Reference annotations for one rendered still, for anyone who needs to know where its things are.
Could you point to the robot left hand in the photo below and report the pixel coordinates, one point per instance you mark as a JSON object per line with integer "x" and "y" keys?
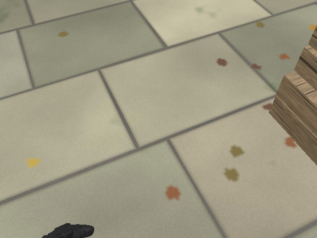
{"x": 68, "y": 230}

